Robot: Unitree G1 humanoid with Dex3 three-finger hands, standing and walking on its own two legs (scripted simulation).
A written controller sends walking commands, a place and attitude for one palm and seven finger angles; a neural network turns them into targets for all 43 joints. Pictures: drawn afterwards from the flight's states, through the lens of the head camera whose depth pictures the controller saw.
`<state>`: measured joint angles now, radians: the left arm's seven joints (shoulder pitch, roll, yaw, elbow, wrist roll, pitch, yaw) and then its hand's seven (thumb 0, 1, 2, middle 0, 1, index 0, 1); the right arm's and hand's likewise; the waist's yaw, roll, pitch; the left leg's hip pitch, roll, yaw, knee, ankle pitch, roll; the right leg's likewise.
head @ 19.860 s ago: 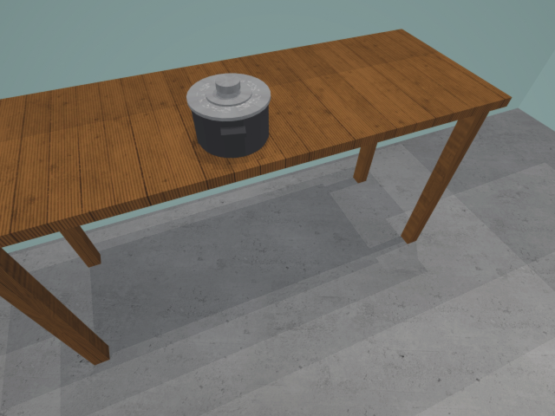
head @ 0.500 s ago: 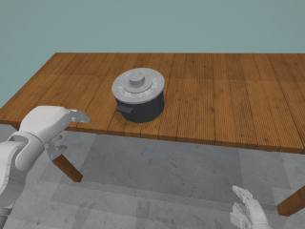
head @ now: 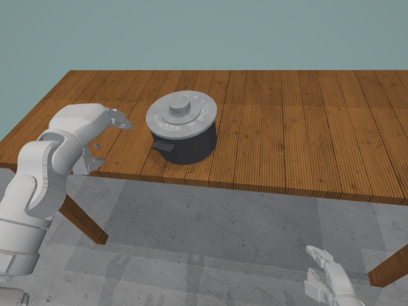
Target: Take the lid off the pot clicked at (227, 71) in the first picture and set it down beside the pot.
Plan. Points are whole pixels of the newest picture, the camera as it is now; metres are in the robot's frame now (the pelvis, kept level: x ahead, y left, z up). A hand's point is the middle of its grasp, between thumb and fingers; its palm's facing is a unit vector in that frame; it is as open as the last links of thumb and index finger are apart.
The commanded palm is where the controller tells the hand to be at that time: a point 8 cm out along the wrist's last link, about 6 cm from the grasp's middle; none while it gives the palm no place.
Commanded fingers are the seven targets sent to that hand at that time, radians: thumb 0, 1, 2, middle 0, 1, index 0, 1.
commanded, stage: move the open hand above the knob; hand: left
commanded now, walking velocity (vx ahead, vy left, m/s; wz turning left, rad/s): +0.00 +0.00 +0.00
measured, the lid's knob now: (179, 104) +0.55 +0.11 +0.09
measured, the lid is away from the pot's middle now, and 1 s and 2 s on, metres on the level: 0.00 0.00 0.00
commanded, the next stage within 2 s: none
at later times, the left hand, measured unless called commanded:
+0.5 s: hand (134, 121) +0.41 +0.17 +0.17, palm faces -0.21 +0.02 -0.98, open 10.2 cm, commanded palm +0.40 +0.17 +0.23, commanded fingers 0.00 -0.32 1.45 -0.82 -0.08 -0.82 -0.08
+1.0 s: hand (158, 104) +0.47 +0.13 +0.16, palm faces -0.25 +0.02 -0.97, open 10.2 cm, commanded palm +0.47 +0.14 +0.23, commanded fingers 0.00 -0.32 1.45 -0.82 -0.08 -0.82 -0.08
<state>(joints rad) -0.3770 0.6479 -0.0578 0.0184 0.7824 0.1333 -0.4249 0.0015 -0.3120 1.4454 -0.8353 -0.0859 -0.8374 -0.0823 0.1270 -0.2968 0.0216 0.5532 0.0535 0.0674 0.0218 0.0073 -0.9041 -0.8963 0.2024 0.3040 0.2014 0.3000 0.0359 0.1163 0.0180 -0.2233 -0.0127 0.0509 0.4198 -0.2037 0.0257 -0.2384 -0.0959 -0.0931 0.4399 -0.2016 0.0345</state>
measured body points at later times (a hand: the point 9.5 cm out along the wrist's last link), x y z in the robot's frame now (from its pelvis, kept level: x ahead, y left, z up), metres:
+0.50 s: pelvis +0.01 -0.02 +0.00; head +0.04 -0.07 +0.45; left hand +0.41 +0.16 +0.22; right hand +0.19 -0.27 -0.12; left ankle +0.01 +0.10 -0.74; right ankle +0.02 -0.14 -0.74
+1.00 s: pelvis +0.02 +0.00 +0.00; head +0.06 -0.05 +0.45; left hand +0.48 +0.13 +0.22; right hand +0.14 -0.26 -0.13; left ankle +0.01 +0.10 -0.74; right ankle +0.02 -0.14 -0.74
